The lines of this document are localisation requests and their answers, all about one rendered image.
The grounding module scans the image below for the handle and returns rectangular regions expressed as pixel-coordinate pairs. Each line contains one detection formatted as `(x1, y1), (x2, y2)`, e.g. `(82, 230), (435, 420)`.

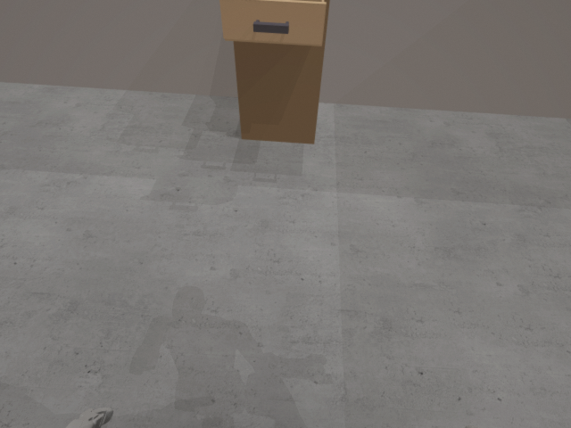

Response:
(253, 20), (289, 34)

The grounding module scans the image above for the left robot hand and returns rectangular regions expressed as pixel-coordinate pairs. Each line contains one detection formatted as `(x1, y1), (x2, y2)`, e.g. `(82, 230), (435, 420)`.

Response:
(66, 407), (113, 428)

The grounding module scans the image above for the drawer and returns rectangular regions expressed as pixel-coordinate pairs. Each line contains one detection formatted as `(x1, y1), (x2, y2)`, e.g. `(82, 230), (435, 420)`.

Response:
(219, 0), (327, 46)

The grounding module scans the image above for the cabinet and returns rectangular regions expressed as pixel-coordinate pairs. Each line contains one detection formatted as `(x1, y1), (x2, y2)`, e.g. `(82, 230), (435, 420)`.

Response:
(234, 0), (330, 144)

